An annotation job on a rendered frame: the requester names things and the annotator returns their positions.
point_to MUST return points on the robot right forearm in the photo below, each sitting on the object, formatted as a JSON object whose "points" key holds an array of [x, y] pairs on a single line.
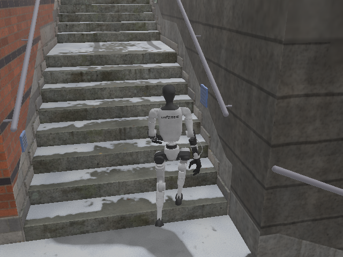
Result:
{"points": [[194, 147]]}

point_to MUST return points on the robot right hand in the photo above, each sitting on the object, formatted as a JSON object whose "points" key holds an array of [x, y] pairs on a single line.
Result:
{"points": [[198, 165]]}

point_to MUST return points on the robot right upper arm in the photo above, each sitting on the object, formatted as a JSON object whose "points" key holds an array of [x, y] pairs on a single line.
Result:
{"points": [[188, 121]]}

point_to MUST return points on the right robot thigh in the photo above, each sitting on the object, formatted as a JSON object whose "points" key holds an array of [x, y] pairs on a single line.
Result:
{"points": [[184, 157]]}

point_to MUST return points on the robot torso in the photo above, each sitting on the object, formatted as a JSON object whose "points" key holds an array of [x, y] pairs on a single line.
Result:
{"points": [[170, 127]]}

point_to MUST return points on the robot left hand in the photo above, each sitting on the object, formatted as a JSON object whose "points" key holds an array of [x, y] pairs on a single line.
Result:
{"points": [[158, 137]]}

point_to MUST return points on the robot left forearm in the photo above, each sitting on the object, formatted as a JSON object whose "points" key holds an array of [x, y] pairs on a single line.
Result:
{"points": [[152, 138]]}

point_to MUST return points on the robot left upper arm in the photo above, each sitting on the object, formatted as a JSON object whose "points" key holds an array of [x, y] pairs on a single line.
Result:
{"points": [[152, 121]]}

